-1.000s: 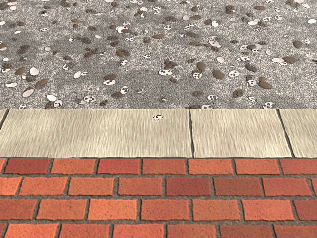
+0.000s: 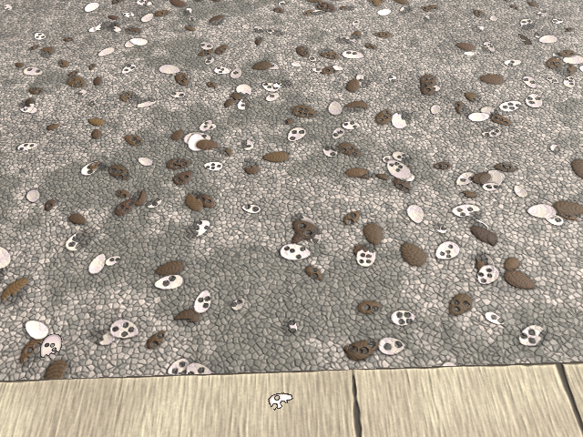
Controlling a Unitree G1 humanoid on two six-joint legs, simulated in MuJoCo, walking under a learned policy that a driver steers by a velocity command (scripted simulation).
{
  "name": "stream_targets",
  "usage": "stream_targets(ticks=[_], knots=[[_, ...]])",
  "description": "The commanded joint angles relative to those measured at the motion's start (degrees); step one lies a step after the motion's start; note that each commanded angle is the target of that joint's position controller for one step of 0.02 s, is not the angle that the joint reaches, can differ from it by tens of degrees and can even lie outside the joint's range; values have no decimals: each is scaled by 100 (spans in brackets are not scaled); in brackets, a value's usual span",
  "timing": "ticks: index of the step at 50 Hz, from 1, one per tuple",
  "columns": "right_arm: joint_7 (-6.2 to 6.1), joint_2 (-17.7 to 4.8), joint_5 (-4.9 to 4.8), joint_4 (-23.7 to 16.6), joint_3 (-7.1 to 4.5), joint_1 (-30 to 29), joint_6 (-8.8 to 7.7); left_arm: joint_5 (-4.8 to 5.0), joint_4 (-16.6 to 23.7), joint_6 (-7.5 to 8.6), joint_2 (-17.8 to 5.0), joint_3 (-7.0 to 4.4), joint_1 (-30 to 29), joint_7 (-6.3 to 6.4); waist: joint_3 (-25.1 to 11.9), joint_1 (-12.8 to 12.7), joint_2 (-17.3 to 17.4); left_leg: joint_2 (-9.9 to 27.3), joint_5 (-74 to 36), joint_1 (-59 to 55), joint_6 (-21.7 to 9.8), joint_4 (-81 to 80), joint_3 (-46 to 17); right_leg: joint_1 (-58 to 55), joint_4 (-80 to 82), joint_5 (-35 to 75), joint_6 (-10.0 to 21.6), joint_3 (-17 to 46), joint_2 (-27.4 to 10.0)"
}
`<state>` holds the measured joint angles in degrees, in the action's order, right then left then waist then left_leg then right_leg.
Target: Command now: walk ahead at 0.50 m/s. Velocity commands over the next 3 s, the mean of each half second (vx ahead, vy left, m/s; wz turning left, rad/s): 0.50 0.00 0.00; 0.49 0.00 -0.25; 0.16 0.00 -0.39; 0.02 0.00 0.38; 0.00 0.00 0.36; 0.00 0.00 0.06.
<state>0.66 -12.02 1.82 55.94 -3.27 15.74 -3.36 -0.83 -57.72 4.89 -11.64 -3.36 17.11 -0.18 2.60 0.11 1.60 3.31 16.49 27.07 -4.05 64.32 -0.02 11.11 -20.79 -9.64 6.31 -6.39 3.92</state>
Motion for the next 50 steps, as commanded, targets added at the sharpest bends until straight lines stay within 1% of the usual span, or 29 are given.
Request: stream_targets(ticks=[1, 4, 7, 13, 16, 17, 18, 19, 20, 21, 22, 23, 24, 25, 27, 30, 33, 35, 36, 37, 38, 39, 42, 45, 46, 47, 48, 49, 50], knots=[[63, -131, 40, -143, -37, 383, 133, 25, 100, 147, -508, -56, 410, 36, 52, 198, -422, 270, -462, 566, 137, -222, 1, -166, 1344, 1036, 566, 1371, -1534], [86, -210, 10, -416, -34, -419, 164, 31, 44, 130, -488, -24, 765, 36, 252, 23, -456, 356, -1062, 1143, 259, -897, 129, -447, 1466, 1354, 498, 1189, -1441], [100, -157, -40, -632, 20, -1023, 153, 30, -16, 125, -484, 0, 1077, 42, 289, -125, -466, 276, -1488, 1192, 307, -1749, 274, -743, 1405, 1856, 408, 982, -1355], [86, -157, -47, -971, 88, -1886, 86, -38, -193, 83, -513, 31, 1567, 113, 432, -359, -547, 0, -1466, 1187, 76, -2803, 496, -1697, 1108, 2717, 500, 858, -1577], [54, -266, -62, -1004, 43, -1671, 16, -58, -215, 60, -636, 1, 1393, 160, 325, -117, -591, -232, -888, 586, -209, -3190, 595, -1966, 535, 4015, 435, 727, -1686], [17, -352, -71, -881, -5, -1248, -6, -56, -204, 52, -715, -20, 1295, 175, 96, 67, -644, -428, -656, -9, -314, -3297, 645, -1954, 56, 4801, 363, 668, -1669], [-26, -452, -59, -625, -75, -460, -43, -51, -201, 28, -774, -37, 1197, 172, -301, 394, -609, -612, -674, -886, -434, -3515, 699, -1849, -810, 5136, 280, 575, -1565], [-78, -647, 26, -296, -172, 579, -101, 3, -146, 15, -745, -25, 1082, 159, -832, 822, -443, -380, -932, -2320, -616, -3778, 427, -1090, -2063, 4329, 161, 404, -1344], [-135, -1228, 174, -175, -324, 1433, -128, 153, 74, 18, -367, 73, 1238, 109, -1640, 939, 381, 1198, -372, -3937, -1050, -3944, -1499, 486, -4100, 1781, -43, 100, -797], [-58, -1381, 29, -192, -363, 1246, -36, 208, 78, 20, -302, 28, 1660, 54, -2065, 604, 1099, 2165, -196, -4545, -1654, -4814, -3977, 1967, -5648, -2008, -146, 514, 155], [-26, -1163, -131, -263, -323, 609, 13, 72, 171, -16, -624, -60, 1159, 72, -1225, 428, 367, 1919, 224, -3822, -1525, -4924, -3340, 2479, -5875, -1582, -79, 988, -293], [-11, -759, -127, -335, -208, 170, -9, 40, 320, 12, -586, -59, 677, 45, -509, 336, 102, 1712, 78, -3008, -1373, -5095, -2581, 2598, -5693, -1194, -74, 960, -499], [3, -492, -98, -332, -125, -48, -58, 47, 334, 6, -482, -56, 542, 34, -112, 146, -128, 1425, -345, -2334, -1135, -5319, -2015, 2383, -5281, -931, -75, 938, -687], [-35, -348, -104, -251, -73, -52, -109, -30, 351, -55, -419, -63, 562, 23, -1, -36, 8, 1185, -881, -1917, -920, -5401, -1547, 2054, -4879, -759, -119, 958, -840], [-64, -280, -100, -96, -29, 199, -210, -92, 282, -211, -250, -49, 766, -47, -48, -210, 140, 937, -1529, -1612, -796, -5482, -1058, 1666, -4511, -636, -231, 868, -874], [-61, -547, -137, 17, -74, 545, -276, -95, 508, -350, -267, -49, 206, -92, 120, -228, 146, 810, -1747, -1648, -811, -5695, -728, 2129, -3959, -132, -366, 708, -980], [-74, -554, -124, 29, -46, 764, -268, -46, 772, -356, -345, -38, -562, -142, 316, -45, 70, 726, -2112, -1885, -631, -5847, -303, 2564, -3034, 616, -423, 735, -976], [-81, -579, -161, -8, -16, 651, -291, 23, 959, -288, -268, 10, -995, -185, 363, -5, 195, 468, -2425, -1673, -410, -5941, 212, 2097, -2099, 1244, -366, 635, -784], [-83, -619, -152, 28, -25, 737, -307, -11, 1004, -302, -219, 52, -1140, -202, 254, 72, 305, 422, -2749, -1590, -339, -5921, 426, 1678, -2044, 1457, -352, 364, -628], [-89, -632, -141, 68, -23, 840, -313, -11, 1026, -317, -223, 68, -1193, -199, 209, 95, 331, 462, -2906, -1735, -304, -5891, 523, 1580, -1938, 1460, -321, 293, -592], [-127, -650, -83, 150, -30, 1012, -328, -67, 906, -341, -335, 32, -903, -195, 69, 23, 425, 789, -3445, -2224, -341, -5660, 494, 1732, -2455, 1680, -195, 485, -704], [-156, -598, -41, 107, -20, 1015, -341, -81, 836, -334, -464, -13, -753, -182, -29, -10, 255, 856, -3589, -2555, -364, -5367, 622, 1949, -2737, 1761, -108, 463, -711], [-214, -642, 8, 31, -10, 970, -290, -161, 928, -288, -552, -55, -1005, -171, 93, 5, 125, 1065, -4709, -3082, -423, -4625, 805, 2103, -2654, 681, 118, 271, -566], [-278, -970, -29, -89, -97, 667, -131, -134, 707, -339, -602, -135, -187, -153, -170, -379, 432, 1168, -6380, -2825, -406, -3087, 945, 728, -1889, -948, 468, 52, -153], [-267, -1012, -30, -125, -130, 586, -84, -157, 489, -329, -757, -225, 448, -155, -421, -628, 451, 1130, -6142, -2674, -381, -2039, 904, 70, -1464, -969, 599, 64, -1], [-242, -996, -115, -240, -153, 405, -69, -199, 274, -286, -1102, -366, 1136, -121, -599, -1024, -235, 750, -4829, -1724, -156, -182, 1084, -996, -607, -173, 938, 659, -369], [-156, -460, -123, -508, -116, 617, -154, -61, 424, -305, -1563, -469, 758, -51, -713, -423, -1924, -546, 958, 688, 279, 2004, 1036, -2337, -177, 1637, 1671, 3307, -1857], [-149, -790, -80, -761, -122, 204, -236, 149, 493, -259, -1524, -425, 742, -50, -665, -566, -1126, -553, 1252, 1659, 361, 2184, -6, -2319, 116, 3133, 2238, 4170, -2227], [-156, -891, -166, -819, -178, -51, -267, 129, 575, -249, -1395, -389, 470, -15, -326, -388, -484, -151, 965, 1665, 430, 1766, -357, -1941, 9, 3531, 2059, 3625, -2276]])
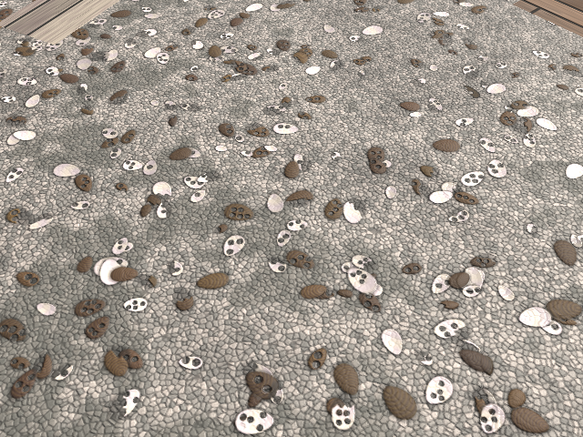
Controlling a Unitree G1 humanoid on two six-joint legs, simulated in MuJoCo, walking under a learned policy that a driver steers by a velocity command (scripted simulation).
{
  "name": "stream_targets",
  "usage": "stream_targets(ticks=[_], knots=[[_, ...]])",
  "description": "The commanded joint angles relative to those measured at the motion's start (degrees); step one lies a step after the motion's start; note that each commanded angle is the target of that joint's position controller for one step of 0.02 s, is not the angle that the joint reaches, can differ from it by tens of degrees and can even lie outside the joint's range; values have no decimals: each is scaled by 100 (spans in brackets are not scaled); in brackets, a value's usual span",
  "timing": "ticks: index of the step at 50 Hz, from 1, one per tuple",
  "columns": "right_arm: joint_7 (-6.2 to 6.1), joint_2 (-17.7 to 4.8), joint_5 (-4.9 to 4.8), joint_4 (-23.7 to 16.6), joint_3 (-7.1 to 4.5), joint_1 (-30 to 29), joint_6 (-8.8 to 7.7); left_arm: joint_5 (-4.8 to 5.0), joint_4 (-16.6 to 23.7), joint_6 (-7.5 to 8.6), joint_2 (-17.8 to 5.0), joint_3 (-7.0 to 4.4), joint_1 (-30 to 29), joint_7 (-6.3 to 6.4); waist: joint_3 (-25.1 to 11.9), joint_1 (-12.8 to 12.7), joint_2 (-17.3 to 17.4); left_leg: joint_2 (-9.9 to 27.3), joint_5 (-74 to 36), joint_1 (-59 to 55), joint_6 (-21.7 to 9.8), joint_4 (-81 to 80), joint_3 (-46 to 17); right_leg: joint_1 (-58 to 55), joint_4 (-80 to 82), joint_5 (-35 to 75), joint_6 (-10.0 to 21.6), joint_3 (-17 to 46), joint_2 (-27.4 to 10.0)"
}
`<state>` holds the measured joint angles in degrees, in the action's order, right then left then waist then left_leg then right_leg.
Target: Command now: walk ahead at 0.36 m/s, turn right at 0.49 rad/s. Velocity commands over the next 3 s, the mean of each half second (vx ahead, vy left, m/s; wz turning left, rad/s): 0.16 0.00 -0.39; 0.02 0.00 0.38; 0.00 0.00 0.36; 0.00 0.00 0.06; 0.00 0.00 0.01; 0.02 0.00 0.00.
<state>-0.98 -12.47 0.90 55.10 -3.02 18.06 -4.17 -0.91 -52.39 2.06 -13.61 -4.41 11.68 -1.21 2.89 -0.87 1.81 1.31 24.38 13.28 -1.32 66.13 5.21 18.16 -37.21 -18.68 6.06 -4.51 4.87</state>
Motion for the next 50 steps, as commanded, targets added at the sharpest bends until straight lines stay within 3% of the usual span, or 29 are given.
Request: stream_targets(ticks=[1, 3, 4, 6, 7, 8, 10, 11, 16, 18, 20, 21, 22, 23, 24, 25, 26, 27, 28, 29, 31, 33, 34, 36, 40, 45, 47, 49, 50], knots=[[-16, -915, -132, -681, -240, -239, -170, 147, 74, 24, -980, -215, 734, 90, 60, -84, -34, 232, -11, 2697, 201, 856, -876, -1834, 1661, 4533, 1776, 2943, -2225], [-5, -795, 94, -757, -240, -433, 60, 136, 132, 70, -889, -135, 519, 136, 137, 125, 169, 347, -23, 1976, 298, -194, -783, -1129, 1875, 4559, 1349, 2297, -1781], [19, -575, 163, -803, -174, -437, 196, 86, 121, 75, -982, -150, 498, 154, 6, 184, 19, 243, -75, 1589, 350, -441, -616, -896, 1872, 5029, 1287, 2004, -1635], [40, -494, 141, -842, -144, -321, 322, -47, 161, 126, -1049, -151, 561, 142, -330, 175, -248, 54, -966, 1435, 282, -469, -418, -929, 1626, 6054, 1194, 1608, -1428], [39, -621, 94, -974, -182, -611, 346, -23, 139, 138, -1046, -126, 731, 129, -391, 92, -271, 4, -1444, 1667, 247, -742, -416, -1011, 1638, 5470, 1033, 1484, -1134], [31, -772, 101, -1149, -236, -1032, 323, 20, 39, 163, -1029, -116, 1051, 174, -334, -120, -407, 100, -1729, 2270, 210, -930, -685, -1495, 1611, 4675, 929, 1716, -1161], [86, -749, 114, -1430, -189, -1541, 339, 36, 66, 122, -979, -87, 1025, 229, -202, -211, -584, 62, -2547, 2444, 232, -1827, -673, -1372, 1565, 3354, 835, 1830, -942], [136, -719, 127, -1505, -170, -1669, 325, -5, 140, 75, -922, -57, 1046, 268, -272, -276, -446, 4, -2983, 2279, 226, -2190, -675, -1249, 1352, 2997, 791, 1847, -845], [237, -595, 113, -1727, -49, -1894, 209, -112, 415, -41, -957, -25, 1089, 353, -263, -395, -469, -190, -4187, 1665, 170, -3497, -744, -617, 78, 1467, 636, 2222, -656], [249, -509, 6, -1594, -7, -1597, 130, -126, 439, -26, -787, 26, 1104, 427, -157, -327, -563, 5, -4833, 1068, 164, -4214, -887, -457, -355, 937, 474, 2217, -619], [253, -553, -68, -1175, -21, -862, 47, -154, 363, -16, -585, 76, 1227, 536, 21, -152, -373, 316, -5609, 523, 142, -5340, -1017, -640, -1171, 601, 406, 2110, -493], [241, -571, -54, -821, -57, -154, 17, -134, 342, -32, -548, 98, 1179, 534, -59, 86, -200, 356, -6083, -316, 151, -5893, -827, -453, -1905, 602, 340, 1872, -338], [233, -757, 56, -483, -130, 510, -4, -71, 277, -51, -479, 117, 1343, 439, -318, 243, 257, 311, -6390, -1363, 178, -5743, -509, -50, -2941, 198, 228, 1392, -63], [268, -1008, 138, -213, -159, 1129, -48, 116, 201, -77, -284, 84, 1880, 374, -863, 187, 1249, 1125, -9769, -2909, -106, -4246, -1118, 1254, -5097, -3239, -22, 743, 597], [338, -1036, 24, -159, -155, 1382, -37, 309, 89, -162, -384, 79, 2570, 503, -1629, -79, 1173, 2001, -10409, -4059, -835, -3009, -2196, 2477, -6874, -3763, -216, 640, 527], [349, -940, -143, -394, -164, 1074, 3, 127, 62, -209, -564, 133, 2480, 513, -1904, -14, 522, 2225, -9248, -3817, -1281, -3206, -2577, 3028, -7458, -3122, -219, 805, 224], [270, -852, -159, -643, -133, 539, 43, -94, 268, -244, -577, 154, 1792, 458, -1662, 1, 141, 2037, -7595, -2928, -1505, -3659, -2604, 3190, -7667, -2397, -277, 591, -40], [123, -840, -105, -878, -95, -39, 90, -228, 494, -269, -587, 195, 1275, 371, -1527, -82, -148, 2089, -5237, -2027, -1792, -4153, -2873, 3184, -7179, -1533, -360, 635, -334], [-13, -984, -10, -989, -135, -424, 169, -247, 660, -368, -546, 235, 736, 326, -1338, -47, 91, 2140, -3536, -937, -2053, -4671, -3423, 2936, -6643, -1051, -496, 690, -540], [-18, -941, 73, -974, -109, -461, 240, -297, 748, -471, -625, 226, 375, 323, -1020, 35, 19, 1698, -3150, -11, -1946, -4921, -3189, 2523, -6451, -916, -535, 596, -478], [-9, -901, 59, -846, -68, -290, 248, -222, 866, -504, -666, 186, 238, 326, -659, -77, 6, 1037, -3347, 742, -1564, -4854, -2677, 2161, -5341, 13, -605, 754, -463], [-1, -905, 36, -839, -94, -110, 243, -244, 845, -508, -411, 242, 381, 373, -899, -9, 445, 824, -4053, 532, -1482, -4584, -2621, 2254, -5542, -80, -646, 618, -259], [-26, -863, -20, -826, -85, 25, 247, -254, 971, -509, -341, 256, 235, 384, -949, 32, 309, 783, -3478, 313, -1485, -4502, -2768, 2543, -5259, 45, -723, 762, -265], [-85, -798, -10, -847, -85, 241, 319, -262, 1238, -545, -181, 298, -159, 400, -929, 219, 318, 619, -2118, 99, -1407, -4526, -2928, 3102, -5048, 129, -822, 701, -191], [-169, -889, 64, -1087, -159, 355, 459, -295, 1637, -586, -169, 313, -587, 384, -866, 423, 550, 514, -143, -145, -1236, -4877, -3579, 3342, -4370, 33, -1025, 778, -125], [-137, -1058, 143, -1456, -308, 89, 671, -164, 1941, -491, -184, 361, -698, 292, -722, 475, 968, 302, 918, 319, -856, -5414, -3713, 1707, -1787, -487, -921, 671, 108], [-64, -1116, 159, -1626, -361, -167, 773, -28, 1849, -404, -257, 332, -189, 279, -646, 264, 1091, 208, 1069, 1074, -709, -5636, -3703, 304, -627, -458, -674, 657, 226], [-34, -1143, 113, -1799, -405, -448, 792, 22, 1557, -359, -465, 225, 918, 359, -465, -289, 1133, 53, 1727, 2358, -350, -5765, -3783, -1681, 670, -2, -376, 668, 161], [-45, -1005, 122, -1869, -385, -534, 740, 57, 1374, -307, -678, 144, 1527, 446, -342, -620, 624, -330, 1960, 3277, -83, -4993, -3424, -2712, 1220, -166, -351, 756, -120]])
Over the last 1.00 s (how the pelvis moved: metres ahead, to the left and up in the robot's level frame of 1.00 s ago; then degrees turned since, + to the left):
0.52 0.01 -0.02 -11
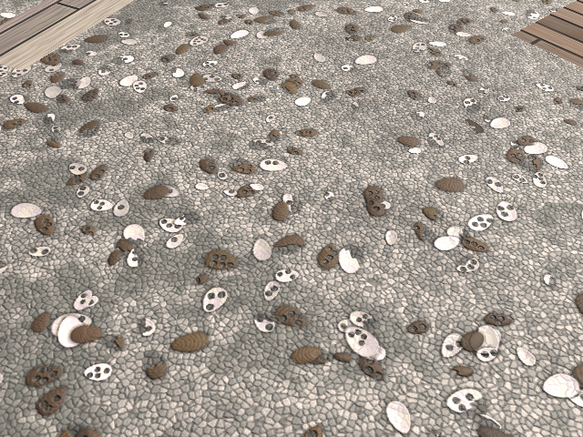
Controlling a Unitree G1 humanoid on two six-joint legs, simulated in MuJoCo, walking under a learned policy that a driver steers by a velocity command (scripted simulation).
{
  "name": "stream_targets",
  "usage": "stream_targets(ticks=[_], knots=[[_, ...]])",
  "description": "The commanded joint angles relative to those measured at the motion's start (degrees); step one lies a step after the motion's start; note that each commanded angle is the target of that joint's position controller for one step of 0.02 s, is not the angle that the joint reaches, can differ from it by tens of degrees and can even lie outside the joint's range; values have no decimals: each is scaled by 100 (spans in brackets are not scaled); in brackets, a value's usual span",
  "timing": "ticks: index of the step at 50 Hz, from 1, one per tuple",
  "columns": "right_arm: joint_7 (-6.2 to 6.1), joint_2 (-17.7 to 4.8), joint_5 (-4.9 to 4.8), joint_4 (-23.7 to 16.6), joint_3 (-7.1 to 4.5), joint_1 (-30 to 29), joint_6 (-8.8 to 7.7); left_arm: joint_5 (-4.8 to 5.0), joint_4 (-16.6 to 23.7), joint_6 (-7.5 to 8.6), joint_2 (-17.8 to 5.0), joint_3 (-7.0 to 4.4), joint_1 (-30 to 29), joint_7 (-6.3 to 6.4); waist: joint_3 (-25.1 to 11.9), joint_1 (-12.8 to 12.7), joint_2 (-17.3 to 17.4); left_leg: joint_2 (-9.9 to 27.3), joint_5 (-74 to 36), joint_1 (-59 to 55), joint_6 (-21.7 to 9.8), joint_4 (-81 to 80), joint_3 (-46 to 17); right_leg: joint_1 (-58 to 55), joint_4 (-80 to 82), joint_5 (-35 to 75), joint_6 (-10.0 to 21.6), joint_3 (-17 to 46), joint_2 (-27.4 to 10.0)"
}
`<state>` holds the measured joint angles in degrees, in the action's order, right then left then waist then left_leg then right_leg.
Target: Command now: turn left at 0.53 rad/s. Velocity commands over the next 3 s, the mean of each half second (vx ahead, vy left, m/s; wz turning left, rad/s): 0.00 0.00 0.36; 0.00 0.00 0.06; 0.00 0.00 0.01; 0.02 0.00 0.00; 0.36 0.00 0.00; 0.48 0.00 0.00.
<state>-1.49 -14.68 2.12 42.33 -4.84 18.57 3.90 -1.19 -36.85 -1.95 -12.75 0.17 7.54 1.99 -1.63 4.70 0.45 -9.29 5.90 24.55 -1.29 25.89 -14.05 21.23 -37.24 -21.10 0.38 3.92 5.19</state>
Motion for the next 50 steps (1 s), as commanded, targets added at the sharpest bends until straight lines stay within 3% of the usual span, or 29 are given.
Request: stream_targets(ticks=[1, 2, 3, 5, 7, 9, 11, 13, 15, 18, 20, 21, 23, 25, 27, 28, 29, 30, 31, 32, 33, 34, 35, 36, 38, 41, 44, 47, 50], knots=[[18, -188, -27, -579, -100, -333, -128, 173, -180, 132, -1054, -352, 1963, 194, 52, -1098, -967, -131, 3686, 2683, 31, 1618, -178, -3091, 1744, -1727, 169, 1012, -1217], [39, 57, 44, -1027, -88, -830, -250, -1, 221, 164, -1379, -286, 1487, 163, 244, -1106, -1540, -747, 3790, 4214, 278, 3509, 438, -2591, 2523, -2655, 825, 3621, -3125], [28, -574, 223, -1181, -211, -1554, -321, -105, 69, 157, -1310, -313, 1184, 150, 846, -967, -597, -259, 2668, 4495, 365, 4378, 262, -1652, 2771, -2356, 1030, 3305, -2713], [131, -512, 225, -1030, -149, -954, -269, -225, 224, 255, -830, -188, 406, 61, 502, -242, -893, -304, 1832, 3542, 314, 6528, 657, -403, 2302, -842, 925, 1927, -1905], [161, -520, 225, -851, -103, -369, -92, -228, 424, 296, -648, -142, -32, 10, 74, 144, -990, -270, 1382, 2906, 417, 8386, 1011, 404, 1972, 147, 765, 901, -1393], [190, -504, 154, -1052, 4, -616, 60, -166, 450, 306, -664, -146, 175, -8, 44, 8, -779, -219, 1181, 3021, 546, 9138, 1079, 494, 1824, 128, 895, 749, -1304], [229, -438, 96, -1300, 117, -1110, 162, -65, 369, 286, -783, -175, 750, 51, 77, -379, -512, -187, 1118, 3458, 640, 9288, 1071, -19, 1726, 105, 1105, 892, -1397], [211, -460, 145, -1424, 142, -1340, 200, -28, 291, 314, -943, -247, 1316, 113, -62, -681, -367, -201, 1191, 3668, 644, 9176, 991, -735, 1644, 547, 1259, 1073, -1549], [141, -478, 190, -1492, 139, -1396, 218, -54, 256, 389, -1143, -327, 1520, 123, -309, -725, -535, -162, 1357, 3690, 593, 9207, 761, -1389, 1500, 1314, 1366, 1280, -1803], [107, -503, 138, -1648, 159, -1672, 270, -62, 277, 423, -1130, -365, 1562, 155, -369, -806, -720, -59, 1555, 3597, 551, 8976, 634, -1687, 1517, 1595, 1552, 1403, -2068], [109, -424, -3, -1665, 205, -1647, 279, -90, 343, 376, -1021, -314, 1507, 130, -411, -846, -797, 16, 2020, 3060, 454, 8728, 965, -1410, 1661, 2114, 1792, 1256, -2159], [105, -262, -96, -1682, 273, -1509, 255, -64, 341, 409, -1154, -318, 1366, 135, -577, -758, -1101, 164, 2904, 2502, 300, 8975, 1152, -1278, 1882, 3190, 1870, 1212, -2370], [111, -274, -149, -1799, 355, -1516, 198, -28, 400, 436, -1236, -360, 1061, 128, -700, -636, -1043, 488, 3485, 1672, 55, 8023, 1298, -1079, 2055, 3526, 1707, 890, -2295], [168, -166, -166, -1769, 503, -1119, 135, 24, 461, 374, -1212, -344, 596, 86, -771, -323, -1120, 715, 4043, 79, -268, 5729, 1604, -406, 2309, 3346, 1197, 130, -1905], [254, -117, -149, -1610, 582, -511, 90, 212, 201, 184, -1323, -450, 1109, 44, -484, -458, -1682, 345, 4676, -1279, -595, 4173, 1995, 143, 2717, 2389, 1023, 55, -1881], [305, -212, -141, -1367, 545, 167, 10, 230, -15, 48, -1204, -491, 1395, 8, 32, -139, -749, 301, 4086, -1555, -726, 2579, 1565, 630, 1675, 1463, 734, -191, -1628], [381, -592, -185, -1021, 462, 985, -87, 13, 205, 26, -813, -484, 1236, -48, 879, 204, 1552, 1372, 2360, -1625, -734, 1121, -949, 2738, -519, -1601, 347, -623, -856], [134, -1158, -460, -995, 346, 1452, -243, -91, 976, 201, -744, -492, -500, -152, 1769, 1010, 2701, 2499, -729, -1117, -708, -498, -3913, 4600, -835, -2274, 161, 938, 101], [-84, -906, -251, -846, 476, 1074, -408, 73, 884, 382, -584, -454, -615, -102, 2050, 606, 1658, 2675, -2099, -559, -627, -591, -3973, 4238, -1301, -1819, 10, 2017, 321], [-186, -970, 34, -957, 451, -65, -440, 176, 615, 406, -439, -432, 143, -88, 1618, -349, 1281, 2657, -2059, -293, -568, -83, -3219, 3653, -1710, -997, -24, 2066, 461], [-169, -871, 131, -930, 425, -661, -457, 82, 302, 305, -595, -465, 464, -63, 1216, -732, 1076, 2352, -1824, 51, -401, 451, -2186, 2943, -2152, -266, -82, 1707, 408], [-74, -614, 82, -827, 455, -881, -492, -27, -33, 154, -835, -573, 830, -45, 905, -985, 632, 1948, -1898, 392, -279, 990, -1143, 2212, -2627, 413, -93, 1190, 455], [34, -514, 6, -775, 437, -988, -473, -44, -282, 24, -937, -646, 1227, -68, 482, -1154, 457, 1704, -1793, 460, -184, 891, -533, 1622, -2920, 842, -103, 845, 464], [84, -487, -72, -705, 413, -986, -467, -5, -395, -81, -900, -655, 1359, -109, 278, -1193, 423, 1605, -1496, 451, -159, 667, -284, 1310, -3068, 1115, -99, 690, 380], [79, -425, -157, -521, 394, -715, -484, 45, -419, -206, -699, -588, 1124, -186, 269, -1070, 304, 1538, -1108, -62, -268, 425, -41, 1406, -3075, 1620, -65, 593, 213], [-45, -464, -108, -90, 334, 282, -511, -22, -431, -199, -580, -514, 573, -244, 268, -564, 199, 1524, -1477, -1622, -403, 305, 193, 2108, -2499, 1832, -40, 498, 111], [-144, -545, -70, 198, 258, 948, -570, -58, -420, -131, -606, -480, 118, -233, 199, -170, 405, 1594, -2053, -2926, -531, 227, 165, 2688, -1972, 1663, -156, 458, 48], [-196, -536, -32, 353, 219, 1195, -603, -47, -435, -54, -632, -452, -189, -235, 241, 16, 427, 1669, -2354, -3456, -687, 282, 71, 2934, -1457, 1609, -265, 455, -40], [-212, -491, 1, 492, 216, 1287, -666, -67, -469, 7, -584, -405, -356, -272, 360, 86, 327, 1598, -2502, -3300, -791, 475, 65, 2794, -876, 1839, -296, 336, -95]])
Over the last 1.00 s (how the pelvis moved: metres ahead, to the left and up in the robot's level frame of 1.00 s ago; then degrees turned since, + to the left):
0.20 0.01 -0.11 5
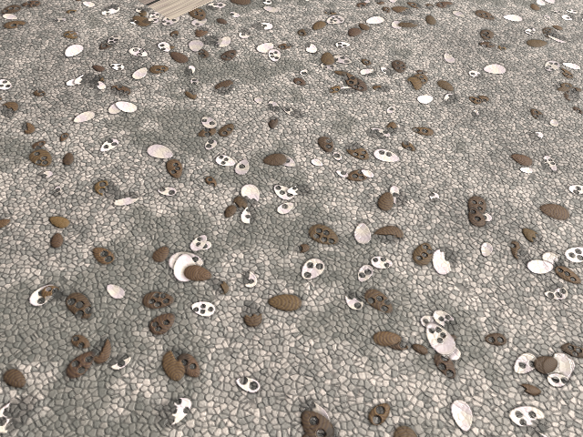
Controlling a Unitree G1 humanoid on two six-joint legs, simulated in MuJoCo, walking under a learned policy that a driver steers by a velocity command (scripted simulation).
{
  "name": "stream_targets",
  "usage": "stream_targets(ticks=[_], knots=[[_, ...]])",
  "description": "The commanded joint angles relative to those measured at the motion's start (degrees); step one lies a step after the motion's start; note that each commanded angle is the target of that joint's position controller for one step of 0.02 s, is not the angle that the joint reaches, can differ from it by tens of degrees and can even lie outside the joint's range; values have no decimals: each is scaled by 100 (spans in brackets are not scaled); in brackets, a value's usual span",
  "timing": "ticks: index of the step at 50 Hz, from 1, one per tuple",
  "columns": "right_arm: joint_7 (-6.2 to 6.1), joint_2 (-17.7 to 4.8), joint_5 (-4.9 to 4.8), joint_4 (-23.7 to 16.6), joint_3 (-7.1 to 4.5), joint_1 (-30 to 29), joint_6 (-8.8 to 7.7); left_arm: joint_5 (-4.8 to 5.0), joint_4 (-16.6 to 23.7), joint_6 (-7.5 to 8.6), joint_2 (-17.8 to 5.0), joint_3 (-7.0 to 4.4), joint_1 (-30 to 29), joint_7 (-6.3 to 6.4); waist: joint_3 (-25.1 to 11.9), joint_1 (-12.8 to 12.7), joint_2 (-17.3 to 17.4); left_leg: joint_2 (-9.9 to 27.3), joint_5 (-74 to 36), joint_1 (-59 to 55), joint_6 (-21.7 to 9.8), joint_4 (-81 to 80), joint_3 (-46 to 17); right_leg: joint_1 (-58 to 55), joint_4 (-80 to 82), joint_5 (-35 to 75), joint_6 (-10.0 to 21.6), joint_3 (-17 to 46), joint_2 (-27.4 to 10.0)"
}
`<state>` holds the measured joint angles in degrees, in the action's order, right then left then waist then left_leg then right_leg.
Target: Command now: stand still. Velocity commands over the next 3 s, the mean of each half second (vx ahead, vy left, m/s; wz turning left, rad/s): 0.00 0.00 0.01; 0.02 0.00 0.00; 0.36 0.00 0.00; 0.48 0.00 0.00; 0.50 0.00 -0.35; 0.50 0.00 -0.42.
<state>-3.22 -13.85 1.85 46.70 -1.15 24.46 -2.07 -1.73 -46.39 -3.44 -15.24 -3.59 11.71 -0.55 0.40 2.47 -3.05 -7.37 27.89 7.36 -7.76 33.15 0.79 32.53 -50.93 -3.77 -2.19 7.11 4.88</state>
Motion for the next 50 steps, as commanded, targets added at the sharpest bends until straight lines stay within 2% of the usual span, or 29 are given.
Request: stream_targets(ticks=[1, 6, 10, 11, 12, 13, 14, 15, 16, 17, 18, 19, 20, 21, 22, 23, 24, 26, 28, 29, 31, 32, 33, 34, 35, 38, 45, 48, 50], knots=[[-43, -529, 41, 121, -132, 675, -52, -30, 521, 177, -284, -1, -919, -34, 154, 313, 619, 1365, -4466, -1475, -203, -117, -1417, 1595, 755, 302, -20, -93, -132], [-15, -368, -13, 403, -73, 642, -74, 33, 506, 322, 59, 181, -1269, -176, 380, 330, 433, 1109, -3110, -13, -125, 438, -1526, 166, 2054, 2095, 247, -516, -349], [23, -240, 84, 645, -41, 697, -33, 128, 111, 452, 0, 224, -718, -95, 611, 200, 395, 1036, -3177, 579, -25, 1291, -1548, -1058, 2987, 2200, 466, -636, -459], [33, -201, 70, 699, -22, 687, -1, 94, -118, 497, 18, 219, -301, -72, 565, 57, 250, 916, -3247, 770, 50, 1799, -1381, -1686, 3346, 2356, 524, -829, -435], [73, -191, 2, 726, 2, 659, 24, -4, -440, 545, -15, 192, 395, -45, 331, -184, -14, 671, -3087, 1172, 173, 2710, -985, -2746, 3644, 2815, 574, -1085, -456], [103, -253, -121, 731, -36, 750, 27, -60, -790, 574, -336, 93, 1363, -38, -178, -515, -506, 284, -938, 2549, 440, 4368, -494, -4605, 2903, 4963, 966, -422, -1289], [31, -315, -399, 799, -92, 1125, 88, 101, -836, 570, -310, 101, 2040, -54, -1682, -740, -824, -71, 2701, 3414, 668, 6600, -129, -6347, 1563, 6945, 1866, 833, -2654], [-21, -524, -293, 810, -100, 1176, 116, 236, -664, 556, -128, 141, 1810, -55, -2021, -648, 134, 137, 2471, 3627, 570, 7033, -528, -6002, 1660, 5973, 2173, 1074, -2875], [11, -415, -115, 740, -78, 793, 158, 242, -515, 515, -109, 158, 1222, 42, -1581, -457, 360, 330, 1984, 3726, 506, 7048, -498, -5069, 2114, 4181, 2242, 1036, -2716], [72, -280, -48, 589, -16, 436, 227, 184, -415, 501, -230, 134, 548, 231, -1157, -244, 30, 474, 1275, 3862, 585, 6819, -320, -3955, 2958, 1519, 2570, 1566, -2949], [91, -338, 114, 451, -27, -138, 337, 183, -330, 494, -118, 178, 289, 301, -627, -211, 225, 651, 818, 3556, 612, 6477, -241, -2792, 3525, 257, 2431, 1569, -2740], [121, -275, 195, 478, -17, -209, 474, 119, -332, 491, -150, 190, 153, 294, -337, -115, 150, 604, 552, 2879, 592, 6324, -74, -1686, 3757, 26, 2273, 1249, -2390], [164, -240, 189, 462, -23, -320, 473, 26, -369, 556, -141, 216, 123, 251, 35, -52, 403, 681, -584, 2604, 638, 5464, -369, -1017, 3896, -135, 2089, 810, -1979], [185, -102, 152, 546, -8, -213, 488, -7, -455, 611, -88, 236, 208, 245, 84, 29, 150, 681, -836, 2277, 648, 5199, -319, -701, 3830, 419, 1986, 619, -1814], [177, -13, 139, 631, 1, -25, 489, -12, -547, 661, -44, 244, 362, 224, -64, 62, -33, 630, -813, 2169, 660, 5252, -279, -728, 3676, 1080, 1978, 488, -1707], [201, 102, 67, 577, 37, -123, 473, 53, -570, 678, 13, 265, 368, 236, 56, 125, 162, 766, -1394, 2136, 771, 4049, -386, -619, 3627, 745, 1889, 193, -1465], [203, 161, 66, 629, 70, -140, 451, 27, -618, 679, 83, 292, 395, 248, 3, 126, -46, 770, -1486, 1916, 810, 3231, -288, -708, 3551, 680, 1734, 40, -1321], [177, 233, 18, 604, 125, -489, 446, -25, -642, 592, 8, 258, 596, 227, -120, -139, -583, 610, -981, 1334, 830, 1547, -67, -949, 3674, -585, 1462, 25, -1065], [131, 49, -55, 661, 79, -558, 479, -38, -710, 478, -86, 210, 943, 197, -96, -318, -757, 484, -703, 854, 821, 861, 32, -938, 3801, -1928, 1430, 476, -1276], [108, -13, -106, 693, 43, -614, 462, -13, -692, 418, -125, 212, 943, 182, 56, -273, -622, 509, -804, 603, 781, 547, 19, -729, 3826, -2143, 1406, 672, -1408], [86, -18, -52, 831, 30, -453, 363, 7, -684, 357, -51, 231, 1023, 191, 289, -139, -134, 601, -1212, -160, 606, -591, -108, -241, 3687, -2631, 1101, 827, -1397], [80, -85, 11, 866, 28, -296, 273, 5, -711, 385, -12, 231, 1172, 182, 362, -115, 120, 947, -1391, -581, 530, -985, -486, 52, 3574, -2582, 824, 804, -1331], [68, -339, 62, 855, -4, -232, 193, 103, -682, 418, 199, 269, 1299, 143, 329, -192, 684, 1709, -1020, -651, 340, -1333, -1465, 176, 3137, -2237, 544, 398, -990], [105, -164, -6, 904, 60, -520, 160, 156, -657, 419, 304, 272, 1138, 125, 498, -326, 1187, 2094, -283, 755, 124, -1803, -1879, -799, 2896, -1374, 471, -237, -550], [140, 24, -67, 873, 105, -784, 118, 100, -762, 406, 319, 267, 1065, 114, 538, -403, 1009, 1887, 145, 1404, 206, -1971, -1745, -1723, 2735, -830, 459, -210, -603], [139, -108, -138, 929, 38, -872, 39, 7, -1020, 414, 253, 239, 1361, 70, 407, -493, 872, 1421, -373, 1425, 436, -1842, -1246, -2280, 2689, -543, 465, -136, -707], [151, 78, -123, 1204, 15, -506, 5, 44, -1315, 464, 339, 267, 1229, 162, 293, -340, 369, 1267, -1576, 698, 381, -1389, -939, -2135, 2885, -408, 476, -47, -853], [170, -161, -105, 1307, -110, -280, 49, 8, -1362, 458, 366, 226, 1186, 147, 352, -263, 689, 1249, 503, 751, 138, -1563, -1203, -1836, 2245, -1849, 587, -497, -406], [186, -334, -104, 1367, -205, 101, 81, -70, -1213, 475, 424, 211, 868, 92, 811, -48, 969, 1818, 1878, 623, -301, -2061, -2078, -871, 1483, -2287, 653, -849, -199]])
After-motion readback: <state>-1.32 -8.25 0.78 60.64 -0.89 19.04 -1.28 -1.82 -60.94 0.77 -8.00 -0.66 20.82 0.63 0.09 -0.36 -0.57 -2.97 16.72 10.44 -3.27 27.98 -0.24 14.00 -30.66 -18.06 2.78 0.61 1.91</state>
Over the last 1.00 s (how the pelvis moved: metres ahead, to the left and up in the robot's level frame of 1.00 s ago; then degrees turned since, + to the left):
-0.08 0.08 0.11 12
